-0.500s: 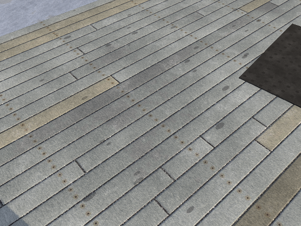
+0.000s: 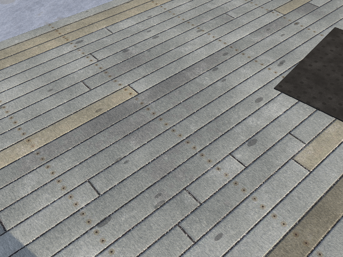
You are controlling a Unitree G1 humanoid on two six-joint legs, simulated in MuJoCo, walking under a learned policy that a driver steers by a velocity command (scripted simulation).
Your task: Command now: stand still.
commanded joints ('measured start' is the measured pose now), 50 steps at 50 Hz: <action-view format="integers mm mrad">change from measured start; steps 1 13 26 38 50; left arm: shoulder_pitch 77 -99 215 194 213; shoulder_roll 61 67 258 143 143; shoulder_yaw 6 24 115 47 48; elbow -1 -128 -119 -124 -148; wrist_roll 0 31 16 11 -6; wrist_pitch -3 -20 -51 -102 -95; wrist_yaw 2 -37 -36 -30 -26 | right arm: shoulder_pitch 115 226 39 -306 104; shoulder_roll -55 -145 -125 -120 -297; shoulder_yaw -6 -60 -64 -82 -154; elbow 6 6 -140 -273 -191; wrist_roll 0 -11 -11 -15 -50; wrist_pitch -2 -8 -67 -22 -66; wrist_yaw -1 8 60 89 46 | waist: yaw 0 -71 73 2 -178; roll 7 113 -135 -60 51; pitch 92 297 -9 132 -239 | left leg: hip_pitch -165 -90 -655 -690 206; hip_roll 130 353 39 110 232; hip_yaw -106 -396 -100 -5 -249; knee -91 -284 995 467 87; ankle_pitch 147 -356 -86 271 82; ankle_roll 20 213 58 -4 202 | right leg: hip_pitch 60 -422 277 132 -35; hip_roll -131 -72 -422 -227 -135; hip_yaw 151 0 691 155 -11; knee -51 369 -231 -312 627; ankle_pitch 100 -267 -484 166 389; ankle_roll -6 -20 -215 -152 -54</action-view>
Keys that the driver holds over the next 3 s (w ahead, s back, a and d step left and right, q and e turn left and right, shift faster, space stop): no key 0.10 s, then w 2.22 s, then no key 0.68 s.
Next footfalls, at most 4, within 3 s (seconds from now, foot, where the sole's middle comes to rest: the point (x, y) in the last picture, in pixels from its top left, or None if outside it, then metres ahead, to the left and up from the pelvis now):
0.46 right None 0.21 -0.13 -0.78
0.98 left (169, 251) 0.55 0.04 -0.78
1.54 right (212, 184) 0.86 -0.14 -0.78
2.12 left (174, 133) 1.17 0.03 -0.78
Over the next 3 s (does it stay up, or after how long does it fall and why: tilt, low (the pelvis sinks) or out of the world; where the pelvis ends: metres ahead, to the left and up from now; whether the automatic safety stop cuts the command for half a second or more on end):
stays up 1.27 -0.05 0.00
